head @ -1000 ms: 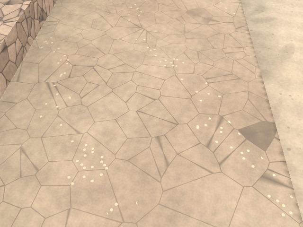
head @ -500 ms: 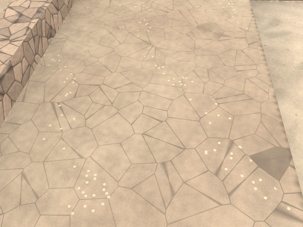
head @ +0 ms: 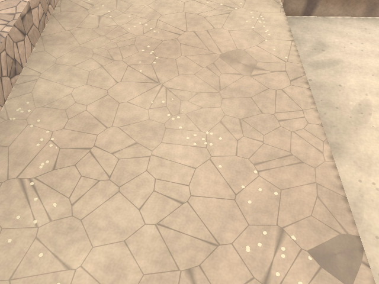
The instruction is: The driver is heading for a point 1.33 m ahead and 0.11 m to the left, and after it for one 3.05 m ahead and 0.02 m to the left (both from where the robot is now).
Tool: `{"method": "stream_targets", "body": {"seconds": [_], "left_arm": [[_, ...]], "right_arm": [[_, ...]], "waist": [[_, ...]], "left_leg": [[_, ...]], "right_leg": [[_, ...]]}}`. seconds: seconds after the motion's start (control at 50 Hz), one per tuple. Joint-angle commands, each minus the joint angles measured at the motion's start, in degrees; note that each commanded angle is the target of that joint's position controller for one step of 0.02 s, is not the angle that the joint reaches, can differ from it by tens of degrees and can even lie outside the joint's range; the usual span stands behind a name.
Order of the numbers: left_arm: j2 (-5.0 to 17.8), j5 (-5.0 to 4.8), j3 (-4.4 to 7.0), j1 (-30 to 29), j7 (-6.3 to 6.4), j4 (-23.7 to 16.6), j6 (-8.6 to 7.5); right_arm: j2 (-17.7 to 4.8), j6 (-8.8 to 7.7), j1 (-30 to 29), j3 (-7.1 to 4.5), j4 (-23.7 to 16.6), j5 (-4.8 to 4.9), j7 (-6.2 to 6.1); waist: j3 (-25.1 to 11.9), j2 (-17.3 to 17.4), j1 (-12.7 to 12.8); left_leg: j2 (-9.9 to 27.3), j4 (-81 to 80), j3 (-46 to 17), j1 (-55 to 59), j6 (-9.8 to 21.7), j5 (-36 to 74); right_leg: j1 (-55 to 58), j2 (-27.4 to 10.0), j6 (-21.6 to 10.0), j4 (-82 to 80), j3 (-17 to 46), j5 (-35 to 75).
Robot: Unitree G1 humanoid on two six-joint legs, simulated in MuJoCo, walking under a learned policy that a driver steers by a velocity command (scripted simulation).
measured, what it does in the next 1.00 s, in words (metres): walks ahead: right foot, then left foot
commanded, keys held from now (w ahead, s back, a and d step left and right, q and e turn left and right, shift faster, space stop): w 1.00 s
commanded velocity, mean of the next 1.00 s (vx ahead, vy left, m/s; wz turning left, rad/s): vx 0.50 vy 0.00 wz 0.00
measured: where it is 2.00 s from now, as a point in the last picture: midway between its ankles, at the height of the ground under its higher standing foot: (188, 163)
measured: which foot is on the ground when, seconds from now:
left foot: down 0.00-0.28, up 0.30-0.80, down 0.82-1.00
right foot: up 0.00-0.24, down 0.26-0.84, up 0.86-1.00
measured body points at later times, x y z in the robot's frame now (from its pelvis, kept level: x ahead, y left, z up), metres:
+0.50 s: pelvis +0.28 -0.08 +0.00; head +0.30 -0.09 +0.45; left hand +0.32 +0.18 -0.13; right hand +0.40 -0.34 -0.13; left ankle +0.33 +0.09 -0.66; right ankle +0.29 -0.16 -0.75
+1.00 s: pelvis +0.56 +0.00 -0.01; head +0.59 +0.01 +0.44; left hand +0.63 +0.27 -0.15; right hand +0.64 -0.26 -0.13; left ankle +0.60 +0.08 -0.75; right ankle +0.51 -0.16 -0.65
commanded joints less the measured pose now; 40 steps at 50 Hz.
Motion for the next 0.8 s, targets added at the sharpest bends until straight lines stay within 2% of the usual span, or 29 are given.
{"method": "stream_targets", "body": {"seconds": [0.02, 0.06, 0.12, 0.18, 0.2, 0.22, 0.24, 0.26, 0.28, 0.3, 0.32, 0.34, 0.36, 0.38, 0.4, 0.42, 0.46, 0.52, 0.6, 0.7, 0.76, 0.78, 0.8], "left_arm": [[1.56, 0.23, 0.24, -1.28, -0.20, -2.96, -0.40], [1.14, -0.07, -0.04, -5.83, -0.65, -4.04, -0.65], [1.40, -0.61, -0.29, -11.03, -1.62, -5.70, -0.85], [2.35, -0.76, -0.19, -13.33, -2.83, -7.39, -1.43], [3.04, -0.76, 0.05, -12.26, -3.09, -7.44, -1.66], [4.12, -0.74, 0.56, -9.48, -3.20, -6.93, -1.87], [5.92, -0.66, 1.64, -3.13, -3.09, -5.14, -1.99], [9.25, -0.57, 3.24, 8.07, -2.68, -1.87, -2.03], [15.59, 0.78, 4.74, 17.65, -2.31, -0.17, -1.83], [13.98, 0.45, 4.25, 19.42, -2.57, 0.60, -1.52], [9.64, 0.07, 2.83, 15.48, -2.60, 0.00, -1.65], [7.25, 0.05, 2.06, 9.90, -2.44, -1.34, -1.56], [5.65, 0.31, 1.44, 5.29, -2.68, -2.02, -1.55], [4.00, 0.63, 0.97, 3.09, -2.91, -2.21, -1.76], [3.18, 0.90, 0.73, 2.61, -3.17, -1.72, -1.80], [3.33, 0.87, 0.82, 3.47, -3.25, -0.99, -1.94], [5.01, 0.84, 1.24, 5.47, -2.86, 0.37, -2.16], [6.19, 0.76, 1.54, 8.47, -1.79, 1.70, -1.68], [6.97, 0.22, 1.57, 11.53, -0.95, 2.95, -1.14], [7.46, -0.33, 1.95, 15.89, -0.61, 5.63, -0.21], [8.32, -0.57, 2.50, 15.18, -0.23, 6.14, 0.55], [8.84, -0.55, 2.67, 14.10, -0.18, 5.95, 0.78], [9.00, -0.50, 2.68, 12.70, -0.16, 5.67, 1.07]], "right_arm": [[-8.28, -0.55, -1.56, -1.32, -3.48, 0.35, -1.19], [-9.28, -0.31, 0.69, -1.50, -3.00, 0.82, -1.47], [-9.84, 0.28, 4.00, -1.74, -1.73, 1.34, -1.58], [-10.12, 1.21, 5.21, -2.11, -0.91, 1.40, -1.86], [-10.53, 1.52, 4.74, -2.31, -0.95, 1.40, -1.94], [-11.04, 1.80, 3.62, -2.47, -1.24, 1.34, -1.96], [-10.87, 2.13, 2.25, -2.36, -1.62, 1.13, -1.94], [-9.16, 2.28, 1.66, -1.65, -2.38, 0.53, -1.90], [-3.95, 1.53, 6.53, 0.05, -3.79, -0.05, -1.50], [-1.43, -0.07, 8.93, 0.98, -2.92, 0.90, -1.03], [-7.97, -1.25, 4.20, -0.66, -3.88, 2.33, -0.79], [-9.62, -1.76, -1.09, -1.07, -5.64, 2.99, -0.85], [-9.02, -1.59, -3.54, -1.24, -6.05, 2.38, -1.24], [-8.49, -0.84, -3.65, -1.73, -6.03, 1.55, -1.60], [-7.04, 0.07, -2.32, -1.71, -5.72, 1.35, -1.65], [-5.61, 0.80, -1.18, -1.62, -5.32, 1.27, -1.73], [-5.17, 1.60, -2.40, -1.79, -5.98, 1.08, -1.93], [-5.35, 1.70, -9.38, -2.11, -8.38, 0.51, -1.98], [-4.19, 1.20, -17.50, -1.75, -10.57, 0.76, -1.35], [-4.35, 0.65, -25.04, -1.36, -13.26, 1.40, -0.02], [-5.57, 0.01, -24.80, -1.65, -14.09, 1.51, 0.91], [-6.61, -0.16, -22.25, -2.14, -13.58, 1.51, 0.97], [-8.10, -0.25, -16.84, -3.06, -12.06, 1.39, 0.83]], "waist": [[3.87, 4.64, 1.64], [4.13, 4.78, 0.00], [5.41, 5.13, -1.91], [5.88, 5.57, -1.61], [5.18, 6.04, -0.62], [3.48, 6.87, 1.25], [-0.32, 6.98, 4.86], [-7.35, 5.75, 9.44], [-17.53, -5.34, 9.54], [-23.56, -14.23, 8.73], [-16.53, -9.37, 8.68], [-9.90, -5.67, 7.33], [-5.54, -0.74, 5.30], [-3.42, -0.55, 3.35], [-2.48, -1.37, 1.95], [-1.95, -1.47, 1.37], [-0.15, -0.83, 0.74], [1.80, -0.07, 2.14], [3.38, -0.63, 4.50], [6.01, -0.84, 6.64], [5.24, -1.57, 5.09], [3.55, -2.35, 3.45], [0.23, -2.77, 0.29]], "left_leg": [[15.25, -8.71, -9.52, -4.63, 8.52, 9.71], [14.95, -8.56, -8.37, -2.46, 7.53, 8.88], [16.75, -6.93, -8.62, 3.01, 7.26, 7.15], [19.53, -3.36, -9.56, 9.11, 6.41, 9.01], [20.05, -1.64, -9.71, 10.19, 5.88, 11.74], [19.85, 1.57, -9.20, 10.45, 5.22, 18.86], [17.78, 9.12, -7.24, 9.58, 4.07, 28.73], [14.34, 22.37, -4.60, 3.50, 2.29, 30.26], [7.24, 45.88, -0.96, -17.33, -1.45, 11.05], [0.88, 59.26, -6.93, -31.06, -2.61, -22.21], [4.87, 64.55, -11.30, -36.83, -1.18, -20.81], [8.01, 63.70, -9.54, -37.58, -0.37, -15.67], [10.56, 59.99, -8.23, -35.00, -0.60, -10.85], [12.49, 56.03, -8.37, -31.68, -0.74, -7.95], [13.22, 54.01, -8.30, -28.60, -0.96, -6.28], [13.25, 52.70, -7.75, -27.23, -1.29, -5.41], [13.60, 49.34, -7.23, -29.17, -2.16, -2.68], [13.83, 40.00, -6.99, -34.87, -3.42, 5.13], [11.94, 26.34, -5.11, -33.11, -3.61, 14.40], [10.48, 18.33, -4.50, -34.27, -2.58, 12.44], [9.38, 15.69, -3.87, -31.08, -0.57, 6.54], [8.00, 15.16, -2.70, -26.23, 0.24, 4.73], [5.85, 14.37, -0.79, -17.96, 1.33, 4.26]], "right_leg": [[0.47, -0.38, 0.87, -11.42, -0.56, 9.32], [2.28, 1.34, 1.11, -18.87, -2.01, 12.42], [1.97, 2.55, 1.01, -24.77, -2.51, 11.45], [1.74, 3.33, -0.88, -28.53, -2.27, 6.00], [4.03, 3.95, -1.70, -29.58, -2.66, 3.73], [8.88, 5.36, -2.64, -30.40, -3.80, 1.90], [17.77, 7.47, -3.96, -31.34, -5.55, 1.38], [33.23, 6.36, -6.22, -30.24, -3.96, 2.63], [57.13, -8.70, -13.79, -30.75, 17.59, -0.51], [65.76, -15.60, -18.99, -40.95, 39.97, -7.70], [60.30, -13.56, -15.70, -42.25, 35.20, -9.85], [51.63, -11.54, -13.37, -42.92, 25.83, -5.81], [42.66, -9.11, -12.20, -45.02, 19.08, -0.13], [37.02, -6.70, -11.09, -46.93, 14.44, 2.72], [33.53, -5.22, -10.69, -48.73, 11.69, 3.51], [31.69, -4.44, -11.10, -49.97, 9.80, 5.39], [30.53, -4.08, -11.84, -51.59, 6.82, 9.52], [32.89, -3.94, -11.52, -52.74, 4.57, 11.37], [34.27, -2.36, -9.69, -53.67, 1.09, 8.75], [42.14, -5.18, -9.29, -51.32, 1.01, 7.58], [45.99, -7.09, -8.18, -47.32, 1.31, 13.09], [46.08, -6.88, -7.56, -44.50, 0.87, 20.09], [45.15, -5.36, -6.55, -38.30, -0.63, 29.65]]}}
